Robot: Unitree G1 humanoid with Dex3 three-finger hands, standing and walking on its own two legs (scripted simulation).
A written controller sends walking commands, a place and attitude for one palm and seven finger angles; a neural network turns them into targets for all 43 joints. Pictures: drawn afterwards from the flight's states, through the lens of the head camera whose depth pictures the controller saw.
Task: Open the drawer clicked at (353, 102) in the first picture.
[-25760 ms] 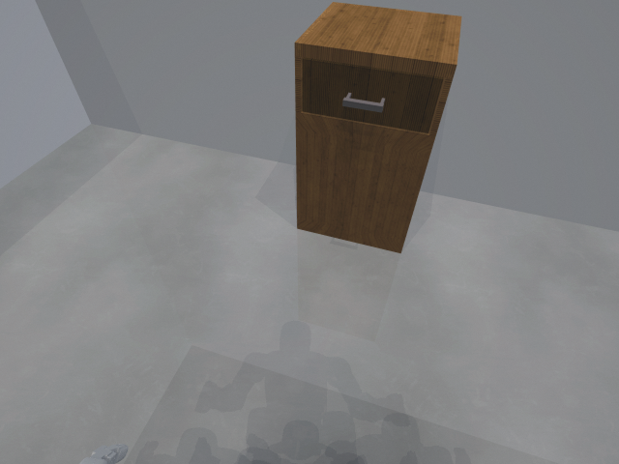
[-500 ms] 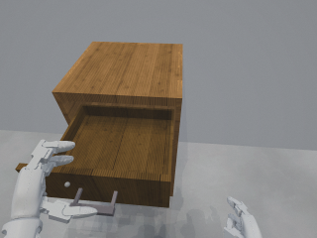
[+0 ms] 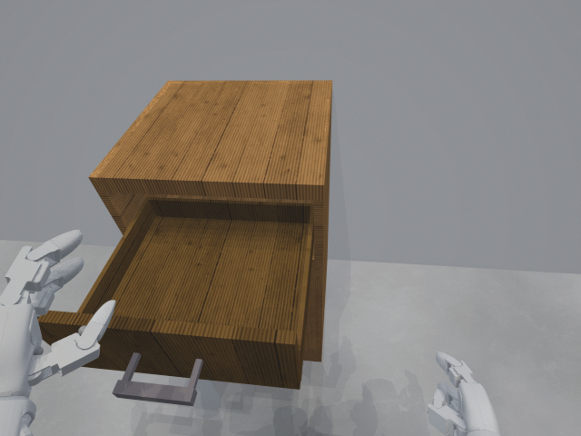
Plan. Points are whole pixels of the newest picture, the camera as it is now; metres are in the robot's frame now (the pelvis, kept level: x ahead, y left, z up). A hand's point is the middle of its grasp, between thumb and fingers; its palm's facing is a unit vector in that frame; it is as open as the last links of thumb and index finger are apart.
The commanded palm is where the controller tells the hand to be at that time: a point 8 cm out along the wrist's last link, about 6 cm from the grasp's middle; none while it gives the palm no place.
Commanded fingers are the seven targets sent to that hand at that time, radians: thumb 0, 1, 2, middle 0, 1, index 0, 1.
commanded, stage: draw the hand back to the body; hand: left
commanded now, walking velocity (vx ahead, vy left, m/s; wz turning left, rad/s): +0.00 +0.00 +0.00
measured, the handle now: (160, 378) +0.22 +0.25 -0.09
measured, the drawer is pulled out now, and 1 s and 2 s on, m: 0.29 0.29 0.29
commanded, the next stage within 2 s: step back with the hand held close in 0.28 s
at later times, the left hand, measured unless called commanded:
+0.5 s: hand (70, 340) +0.16 +0.23 +0.17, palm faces +0.37 -0.80 -0.48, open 7.4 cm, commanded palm +0.10 +0.27 +0.18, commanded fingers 0.00 0.90 0.90 -0.20 -0.30 -0.20 -0.30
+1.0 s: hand (16, 383) +0.13 +0.27 +0.15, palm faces +0.29 -0.82 -0.50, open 7.4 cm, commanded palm +0.06 +0.31 +0.18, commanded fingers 0.00 0.90 0.90 -0.20 -0.30 -0.20 -0.30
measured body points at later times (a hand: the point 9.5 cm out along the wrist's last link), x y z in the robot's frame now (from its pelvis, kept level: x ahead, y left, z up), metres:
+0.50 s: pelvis -0.02 -0.02 +0.00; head -0.02 -0.04 +0.45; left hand +0.14 +0.27 +0.20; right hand +0.17 -0.24 -0.09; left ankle -0.01 +0.10 -0.74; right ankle -0.05 -0.06 -0.74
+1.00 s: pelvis -0.07 +0.03 -0.01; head -0.04 +0.04 +0.44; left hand +0.11 +0.31 +0.18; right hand +0.12 -0.21 -0.08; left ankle -0.01 +0.10 -0.74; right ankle -0.05 -0.06 -0.74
